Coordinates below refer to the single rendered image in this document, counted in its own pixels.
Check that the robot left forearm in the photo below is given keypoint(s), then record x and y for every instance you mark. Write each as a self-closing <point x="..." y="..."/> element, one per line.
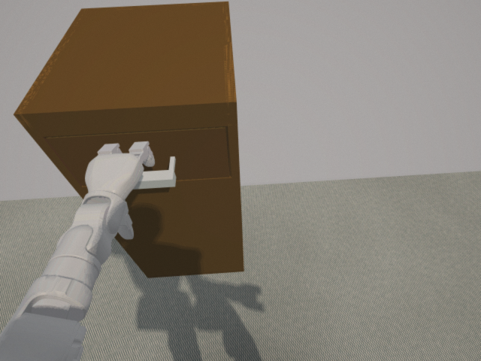
<point x="64" y="290"/>

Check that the cabinet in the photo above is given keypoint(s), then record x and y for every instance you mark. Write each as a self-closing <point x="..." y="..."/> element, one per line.
<point x="145" y="68"/>

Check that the drawer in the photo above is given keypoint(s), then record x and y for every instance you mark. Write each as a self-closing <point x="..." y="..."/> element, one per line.
<point x="199" y="152"/>

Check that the robot left upper arm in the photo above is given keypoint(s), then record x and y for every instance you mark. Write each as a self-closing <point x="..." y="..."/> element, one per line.
<point x="36" y="337"/>

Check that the handle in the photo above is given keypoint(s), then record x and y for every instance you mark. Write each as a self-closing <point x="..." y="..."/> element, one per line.
<point x="158" y="179"/>

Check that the left robot hand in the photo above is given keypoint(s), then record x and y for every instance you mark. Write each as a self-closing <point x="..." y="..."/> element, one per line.
<point x="119" y="173"/>

